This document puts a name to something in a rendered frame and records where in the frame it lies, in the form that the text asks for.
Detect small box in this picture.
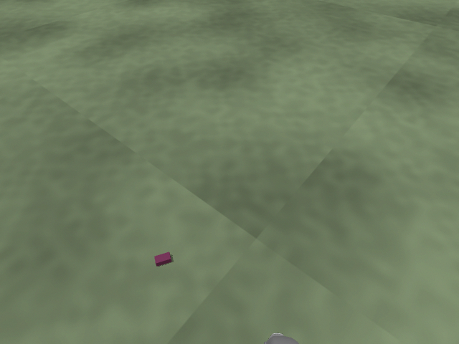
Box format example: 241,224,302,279
154,252,171,266

